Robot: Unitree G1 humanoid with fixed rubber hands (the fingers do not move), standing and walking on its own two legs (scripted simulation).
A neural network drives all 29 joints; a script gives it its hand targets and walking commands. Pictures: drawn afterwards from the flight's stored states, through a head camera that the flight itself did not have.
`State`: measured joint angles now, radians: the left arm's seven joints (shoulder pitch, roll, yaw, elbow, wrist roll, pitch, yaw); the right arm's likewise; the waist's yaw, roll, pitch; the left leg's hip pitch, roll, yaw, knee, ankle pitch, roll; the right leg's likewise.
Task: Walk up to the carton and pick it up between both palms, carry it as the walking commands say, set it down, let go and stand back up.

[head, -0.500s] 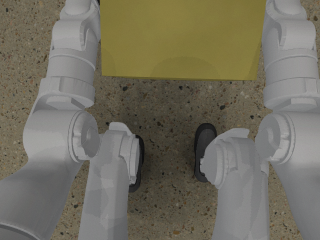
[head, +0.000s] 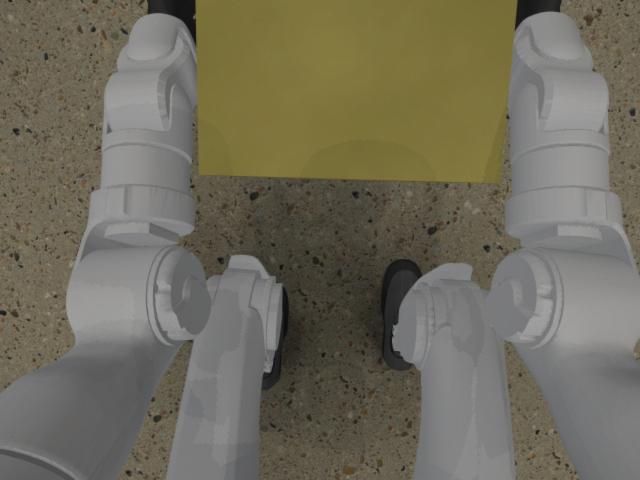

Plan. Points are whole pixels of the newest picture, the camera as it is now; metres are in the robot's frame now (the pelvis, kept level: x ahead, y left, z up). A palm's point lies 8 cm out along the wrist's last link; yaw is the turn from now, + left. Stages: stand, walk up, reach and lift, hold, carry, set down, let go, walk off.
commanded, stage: reach and lift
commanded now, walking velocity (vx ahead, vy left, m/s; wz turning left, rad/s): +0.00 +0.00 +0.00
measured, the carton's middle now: (346, 51) +0.55 -0.01 -0.18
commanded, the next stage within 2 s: none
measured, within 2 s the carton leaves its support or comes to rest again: neither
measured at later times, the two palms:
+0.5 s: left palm (126, 7) +0.52 +0.16 -0.02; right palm (582, 10) +0.52 -0.17 -0.03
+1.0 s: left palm out of the picture +0.50 +0.16 +0.06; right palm out of the picture +0.50 -0.17 +0.05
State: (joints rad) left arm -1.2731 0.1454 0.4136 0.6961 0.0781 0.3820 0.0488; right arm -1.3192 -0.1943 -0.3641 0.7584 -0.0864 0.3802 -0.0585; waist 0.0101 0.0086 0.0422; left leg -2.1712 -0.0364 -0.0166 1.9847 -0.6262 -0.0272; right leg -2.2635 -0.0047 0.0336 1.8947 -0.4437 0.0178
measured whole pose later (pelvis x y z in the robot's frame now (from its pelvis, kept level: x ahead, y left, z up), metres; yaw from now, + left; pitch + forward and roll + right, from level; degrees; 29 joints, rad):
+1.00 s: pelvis +0.01 +0.00 +0.11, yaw +0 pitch +43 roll +1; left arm -1.02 0.05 0.47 0.66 0.18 0.42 -0.03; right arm -1.05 -0.07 -0.43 0.67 -0.22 0.44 0.00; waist 0.02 0.01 -0.16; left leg -1.82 -0.04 -0.03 1.60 -0.53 -0.03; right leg -1.90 -0.01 0.03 1.53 -0.39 0.01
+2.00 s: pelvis +0.05 -0.01 +0.24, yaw -1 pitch +31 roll +1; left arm -0.67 -0.06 0.44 0.53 0.22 0.40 -0.07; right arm -0.69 0.03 -0.39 0.55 -0.25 0.41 0.04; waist 0.02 0.01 -0.16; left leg -1.21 -0.02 -0.04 1.10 -0.43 -0.02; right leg -1.28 0.00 0.02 1.06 -0.31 0.01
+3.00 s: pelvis +0.08 -0.01 +0.34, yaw -1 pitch +6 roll +0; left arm -0.36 -0.12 0.34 0.42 0.24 0.47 -0.08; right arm -0.37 0.09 -0.32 0.42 -0.25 0.49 0.05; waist 0.02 0.02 -0.04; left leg -0.34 0.00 -0.05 0.48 -0.24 -0.02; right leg -0.41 0.01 0.02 0.45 -0.14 0.00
